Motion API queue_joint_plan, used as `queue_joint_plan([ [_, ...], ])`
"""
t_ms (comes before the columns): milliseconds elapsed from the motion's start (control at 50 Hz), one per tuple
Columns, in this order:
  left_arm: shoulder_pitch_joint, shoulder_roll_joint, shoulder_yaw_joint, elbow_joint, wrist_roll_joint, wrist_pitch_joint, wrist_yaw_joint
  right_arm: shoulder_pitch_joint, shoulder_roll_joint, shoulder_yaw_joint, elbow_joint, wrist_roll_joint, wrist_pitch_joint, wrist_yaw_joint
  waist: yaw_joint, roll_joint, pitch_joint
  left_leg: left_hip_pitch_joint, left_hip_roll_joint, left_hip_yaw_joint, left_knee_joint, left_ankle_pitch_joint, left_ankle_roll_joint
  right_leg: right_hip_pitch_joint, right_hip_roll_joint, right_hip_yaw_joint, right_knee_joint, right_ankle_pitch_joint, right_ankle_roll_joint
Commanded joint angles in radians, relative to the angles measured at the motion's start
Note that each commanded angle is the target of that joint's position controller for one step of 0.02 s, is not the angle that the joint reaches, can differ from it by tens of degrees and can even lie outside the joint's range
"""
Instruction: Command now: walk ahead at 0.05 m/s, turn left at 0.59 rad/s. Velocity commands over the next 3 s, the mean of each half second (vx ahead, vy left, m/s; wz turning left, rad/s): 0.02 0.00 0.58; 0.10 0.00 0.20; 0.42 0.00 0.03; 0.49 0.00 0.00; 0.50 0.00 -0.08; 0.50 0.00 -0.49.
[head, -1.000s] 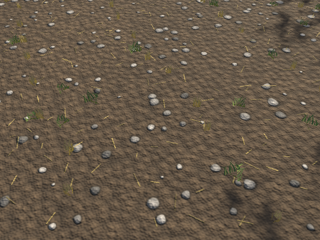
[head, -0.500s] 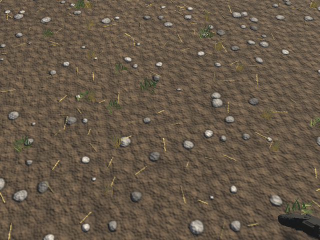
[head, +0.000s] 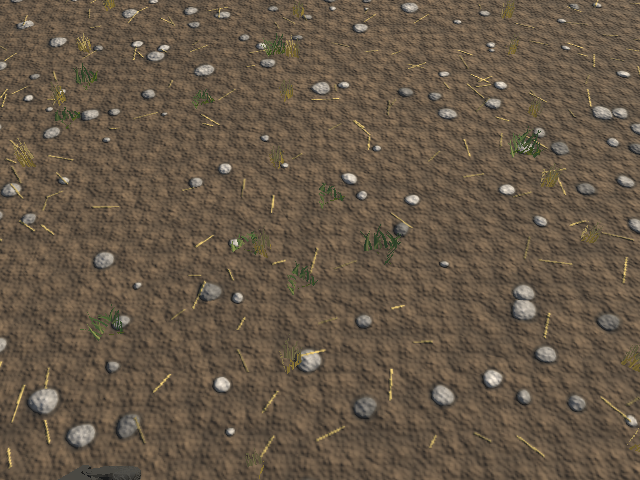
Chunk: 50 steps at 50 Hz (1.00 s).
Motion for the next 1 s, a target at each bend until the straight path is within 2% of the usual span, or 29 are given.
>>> queue_joint_plan([
  [20,0.077,0.121,0.042,-0.069,-0.005,0.01,0.006,0.097,-0.179,-0.048,-0.048,0.004,0.001,-0.001,0.03,-0.163,-0.184,-0.286,0.083,0.046,0.422,-0.087,-0.093,0.427,-0.404,0.384,-0.107,0.471,-0.239],
  [40,0.043,0.11,0.037,-0.076,-0.007,0.02,0.006,0.078,-0.162,-0.049,-0.041,0.01,0.018,-0.005,0.024,-0.115,-0.146,-0.283,0.1,0.064,0.444,-0.034,-0.113,0.368,-0.343,0.286,-0.116,0.403,-0.205],
  [60,0.015,0.116,0.037,-0.076,-0.012,0.027,0.01,0.058,-0.147,-0.047,-0.054,0.01,0.03,-0.007,0.021,-0.123,-0.114,-0.286,0.121,0.079,0.445,0.016,-0.124,0.318,-0.322,0.238,-0.134,0.342,-0.199],
  [80,0.003,0.125,0.038,-0.075,-0.006,0.034,0.013,0.053,-0.111,-0.038,-0.061,0.014,0.035,-0.004,0.017,-0.141,-0.091,-0.253,0.125,0.118,0.42,0.053,-0.129,0.26,-0.283,0.17,-0.158,0.318,-0.192],
  [120,0.006,0.129,0.044,-0.068,0.002,0.044,0.019,0.037,-0.069,-0.027,-0.079,0.016,0.036,-0.001,0.029,-0.189,-0.092,-0.228,0.13,0.166,0.334,0.085,-0.135,0.257,-0.26,0.098,-0.183,0.3,-0.202],
  [200,0.006,0.16,0.061,-0.057,-0.007,0.054,0.023,-0.018,-0.052,-0.017,-0.117,0.004,0.03,0.012,0.055,-0.202,-0.136,-0.153,0.184,0.192,0.147,0.113,-0.12,0.286,-0.315,0.052,-0.187,0.294,-0.231],
  [260,-0.005,0.185,0.072,-0.048,-0.019,0.058,0.016,-0.019,-0.067,-0.02,-0.129,0.004,0.032,0.028,0.057,-0.219,-0.138,-0.063,0.191,0.228,0.016,0.141,-0.089,0.263,-0.336,0.021,-0.189,0.231,-0.224],
  [300,-0.005,0.194,0.076,-0.039,-0.031,0.059,0.011,-0.006,-0.077,-0.027,-0.133,0.004,0.034,0.039,0.047,-0.219,-0.129,-0.014,0.184,0.25,-0.091,0.173,-0.057,0.258,-0.349,0.009,-0.166,0.181,-0.204],
  [340,-0.008,0.183,0.075,-0.026,-0.049,0.062,0.012,0.065,-0.075,-0.037,-0.109,0.002,0.033,0.045,0.007,-0.19,-0.125,0.118,0.147,0.286,-0.288,0.299,-0.003,0.2,-0.321,-0.043,-0.081,0.089,-0.139],
  [360,0.046,0.148,0.069,-0.001,-0.047,0.065,0.008,0.101,-0.104,-0.049,-0.1,-0.002,0.031,0.039,0.006,-0.099,-0.102,0.217,0.162,0.214,-0.394,0.395,0.037,0.097,-0.273,-0.11,0.037,-0.038,-0.06],
  [380,0.066,0.078,0.048,-0.027,0.0,0.068,0.0,0.118,-0.226,-0.075,-0.122,-0.006,0.026,0.019,0.042,0.237,-0.083,0.348,0.438,-0.175,-0.46,0.693,0.153,-0.178,-0.136,-0.226,0.369,-0.424,0.06],
  [400,-0.049,0.11,0.056,-0.078,-0.001,0.062,0.011,0.099,-0.261,-0.074,-0.153,-0.044,0.004,0.027,-0.016,0.264,-0.087,0.227,0.549,-0.344,-0.502,0.735,0.327,-0.281,-0.04,-0.066,0.566,-0.563,0.076],
  [420,-0.079,0.145,0.067,-0.077,-0.018,0.062,0.019,0.07,-0.222,-0.063,-0.15,-0.055,-0.015,0.031,-0.017,0.169,-0.073,0.195,0.501,-0.274,-0.522,0.622,0.309,-0.283,-0.06,-0.007,0.649,-0.493,0.063],
  [440,-0.058,0.156,0.075,-0.063,-0.024,0.065,0.024,0.017,-0.19,-0.054,-0.145,-0.038,-0.026,0.028,0.018,0.134,-0.047,0.179,0.441,-0.199,-0.517,0.553,0.248,-0.286,-0.072,0.008,0.649,-0.393,0.051],
  [460,-0.023,0.155,0.08,-0.032,-0.018,0.07,0.031,-0.029,-0.15,-0.041,-0.15,-0.018,-0.026,0.022,0.039,0.099,-0.056,0.19,0.399,-0.146,-0.503,0.525,0.199,-0.28,-0.084,0.009,0.641,-0.326,0.055],
  [480,0.004,0.156,0.081,-0.019,-0.012,0.073,0.033,-0.057,-0.124,-0.029,-0.153,-0.007,-0.024,0.016,0.051,0.113,-0.066,0.179,0.377,-0.107,-0.494,0.584,0.186,-0.252,-0.08,0.001,0.654,-0.274,0.067],
  [520,0.03,0.138,0.077,-0.005,-0.022,0.071,0.023,-0.049,-0.092,-0.012,-0.147,-0.017,-0.022,0.007,0.058,0.113,-0.105,0.184,0.353,-0.063,-0.482,0.682,0.189,-0.191,-0.067,-0.011,0.683,-0.215,0.083],
  [620,-0.011,0.097,0.053,-0.01,-0.029,0.071,0.011,-0.023,-0.088,-0.005,-0.122,-0.023,-0.022,-0.001,0.026,0.107,-0.097,0.247,0.343,-0.057,-0.474,0.642,0.192,-0.129,-0.085,-0.009,0.422,-0.186,0.097],
  [720,-0.007,0.107,0.048,-0.006,-0.036,0.065,0.0,-0.033,-0.1,-0.005,-0.101,-0.026,-0.014,0.015,0.005,0.115,-0.058,0.172,0.351,-0.109,-0.469,0.571,0.22,0.033,-0.078,-0.027,0.209,-0.263,0.086],
  [760,0.013,0.099,0.045,0.004,-0.038,0.059,-0.003,-0.051,-0.083,0.003,-0.09,-0.02,-0.014,0.019,0.02,0.101,-0.056,0.167,0.343,-0.126,-0.448,0.595,0.212,0.094,-0.072,-0.031,0.091,-0.228,0.075],
  [780,0.05,0.081,0.038,0.019,-0.034,0.053,-0.008,-0.057,-0.06,0.013,-0.082,-0.014,-0.014,0.019,0.045,0.082,-0.08,0.154,0.319,-0.117,-0.449,0.487,0.191,0.173,-0.066,-0.043,-0.034,-0.144,0.063],
  [800,0.077,0.074,0.033,0.033,-0.025,0.047,-0.013,-0.049,-0.046,0.02,-0.071,-0.01,-0.017,0.02,0.061,0.06,-0.085,0.105,0.288,-0.109,-0.457,0.327,0.156,0.272,-0.061,-0.051,-0.138,-0.034,0.045],
  [820,0.102,0.105,0.037,0.039,-0.016,0.043,-0.011,-0.023,-0.043,0.021,-0.062,-0.021,-0.024,0.022,0.051,0.029,-0.093,0.033,0.251,-0.091,-0.437,0.17,0.115,0.356,-0.106,-0.009,-0.102,-0.02,0.018],
  [840,0.125,0.161,0.047,0.035,-0.019,0.042,-0.007,-0.007,-0.033,0.024,-0.065,-0.036,-0.033,0.028,0.026,-0.07,-0.085,-0.058,0.177,-0.024,-0.359,0.01,0.085,0.396,-0.176,0.047,-0.064,-0.064,-0.032],
  [860,0.16,0.195,0.064,0.065,-0.025,0.04,-0.012,-0.037,-0.026,0.022,-0.08,-0.025,-0.042,0.027,0.044,-0.21,-0.052,-0.113,0.081,0.139,-0.256,-0.021,0.039,0.317,-0.208,0.151,-0.14,-0.398,-0.115],
  [880,0.183,0.185,0.061,0.061,-0.026,0.031,-0.014,-0.088,-0.049,0.015,-0.09,-0.017,-0.054,0.026,0.081,-0.25,0.009,-0.16,0.069,0.202,-0.115,0.028,0.011,0.284,-0.289,0.309,-0.277,-0.589,-0.179],
  [900,0.18,0.181,0.059,0.068,-0.022,0.025,-0.009,-0.131,-0.061,0.005,-0.105,0.0,-0.064,0.026,0.089,-0.277,0.081,-0.225,0.098,0.215,-0.044,0.043,0.006,0.262,-0.363,0.415,-0.337,-0.611,-0.217],
  [940,0.208,0.184,0.059,0.076,-0.033,0.008,0.0,-0.135,-0.068,-0.006,-0.111,0.008,-0.076,0.034,0.097,-0.238,0.107,-0.346,0.159,0.162,0.102,-0.016,0.011,0.325,-0.399,0.456,-0.352,-0.525,-0.242],
  [1000,0.184,0.177,0.058,0.07,-0.051,0.006,0.0,-0.133,-0.009,0.01,-0.098,0.007,-0.101,0.058,0.092,-0.187,0.069,-0.256,0.175,0.209,-0.065,0.081,0.022,0.341,-0.303,0.265,-0.342,-0.333,-0.182],
])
